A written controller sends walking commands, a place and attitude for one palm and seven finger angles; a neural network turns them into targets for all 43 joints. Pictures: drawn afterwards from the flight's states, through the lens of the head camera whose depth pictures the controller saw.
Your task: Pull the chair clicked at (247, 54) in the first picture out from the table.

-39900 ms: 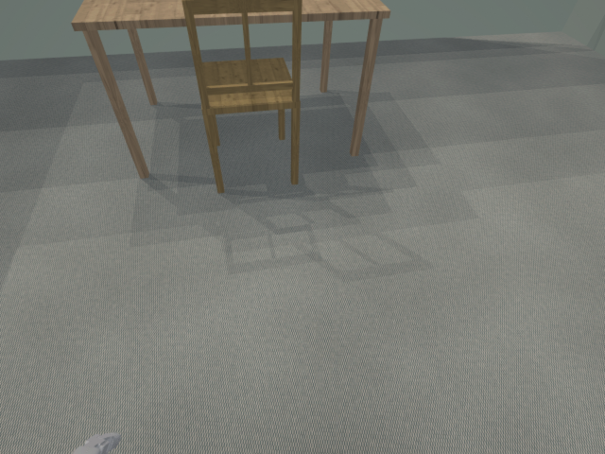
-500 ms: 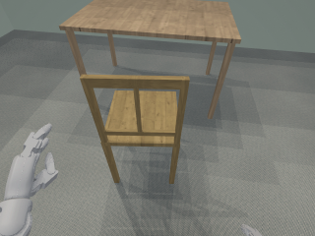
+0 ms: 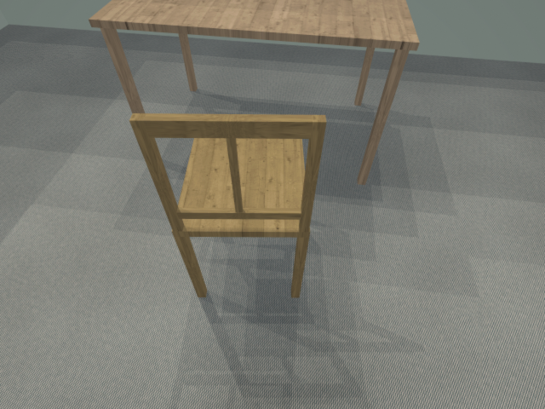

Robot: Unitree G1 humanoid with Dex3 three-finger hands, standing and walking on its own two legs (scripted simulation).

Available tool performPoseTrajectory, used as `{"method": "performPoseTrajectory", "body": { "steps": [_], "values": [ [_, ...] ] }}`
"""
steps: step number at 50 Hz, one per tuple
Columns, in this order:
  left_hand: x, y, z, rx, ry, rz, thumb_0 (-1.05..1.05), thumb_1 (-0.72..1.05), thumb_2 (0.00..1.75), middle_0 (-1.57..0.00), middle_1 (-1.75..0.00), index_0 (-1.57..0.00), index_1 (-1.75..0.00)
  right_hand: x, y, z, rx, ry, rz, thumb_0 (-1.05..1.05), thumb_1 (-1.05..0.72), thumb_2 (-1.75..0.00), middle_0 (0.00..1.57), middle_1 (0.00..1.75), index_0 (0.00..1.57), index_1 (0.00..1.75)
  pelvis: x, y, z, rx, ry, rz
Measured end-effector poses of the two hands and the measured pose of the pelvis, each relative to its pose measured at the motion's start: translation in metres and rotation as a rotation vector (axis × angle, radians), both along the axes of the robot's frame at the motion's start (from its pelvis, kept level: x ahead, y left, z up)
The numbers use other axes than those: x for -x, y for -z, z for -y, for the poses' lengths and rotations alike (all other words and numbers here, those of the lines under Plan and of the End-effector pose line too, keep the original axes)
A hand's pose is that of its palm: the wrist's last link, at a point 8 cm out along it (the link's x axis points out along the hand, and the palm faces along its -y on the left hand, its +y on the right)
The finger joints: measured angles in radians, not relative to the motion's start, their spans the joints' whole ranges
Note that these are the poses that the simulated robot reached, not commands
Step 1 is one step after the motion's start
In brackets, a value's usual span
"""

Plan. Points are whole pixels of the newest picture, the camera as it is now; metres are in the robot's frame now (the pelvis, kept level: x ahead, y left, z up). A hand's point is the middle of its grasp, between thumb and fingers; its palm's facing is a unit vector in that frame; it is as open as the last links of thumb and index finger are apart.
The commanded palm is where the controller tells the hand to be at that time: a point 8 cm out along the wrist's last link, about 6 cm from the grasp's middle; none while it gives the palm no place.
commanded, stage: let the arm hang, fingers relaxed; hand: left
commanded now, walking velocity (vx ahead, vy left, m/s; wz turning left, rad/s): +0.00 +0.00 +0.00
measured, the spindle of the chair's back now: (235, 177) +0.62 +0.12 -0.10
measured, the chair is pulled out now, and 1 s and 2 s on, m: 0.51 0.51 0.51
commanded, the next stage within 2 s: look to check the result in 0.52 s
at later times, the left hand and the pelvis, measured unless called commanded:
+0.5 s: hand out of the picture +0.00 +0.16 -0.17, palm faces +0.04 -0.98 -0.18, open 7.3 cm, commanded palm none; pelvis +0.00 +0.00 +0.00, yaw +0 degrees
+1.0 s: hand out of the picture +0.01 +0.16 -0.17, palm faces +0.04 -0.98 -0.20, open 7.3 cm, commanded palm none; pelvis +0.01 -0.01 +0.00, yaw +0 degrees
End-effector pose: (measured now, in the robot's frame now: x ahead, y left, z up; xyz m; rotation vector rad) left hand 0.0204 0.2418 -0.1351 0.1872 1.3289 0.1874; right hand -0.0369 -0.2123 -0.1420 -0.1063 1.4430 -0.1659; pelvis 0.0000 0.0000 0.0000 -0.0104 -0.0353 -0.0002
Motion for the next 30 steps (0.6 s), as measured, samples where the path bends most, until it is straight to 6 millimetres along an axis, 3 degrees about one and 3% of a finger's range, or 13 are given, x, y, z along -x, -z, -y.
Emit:
{"method": "performPoseTrajectory", "body": {
  "steps": [8, 15, 30],
  "values": [
    [0.02, 0.002, 0.011, 0.017, -0.023, -0.063, 0.0, 0.91, 0.9, -0.2, -0.3, -0.2, -0.3, 0.006, 0.004, -0.012, -0.036, 0.003, -0.026, 0.01, -0.91, -0.9, 0.2, 0.3, 0.2, 0.3, -0.001, -0.001, 0.0, -0.006, 0.002, -0.001],
    [0.024, 0.008, 0.027, 0.056, -0.026, -0.081, 0.01, 0.93, 0.9, -0.2, -0.3, -0.2, -0.3, 0.001, 0.003, -0.014, -0.031, 0.008, -0.014, 0.01, -0.91, -0.9, 0.2, 0.3, 0.2, 0.3, -0.002, -0.001, 0.001, -0.007, 0.005, 0.004],
    [0.025, 0.008, 0.029, 0.058, -0.035, -0.095, 0.01, 0.93, 0.9, -0.2, -0.3, -0.2, -0.3, 0.002, 0.003, -0.014, -0.028, 0.011, -0.028, 0.01, -0.91, -0.9, 0.2, 0.3, 0.2, 0.3, -0.006, -0.002, 0.001, -0.009, 0.004, 0.001]
  ]
}}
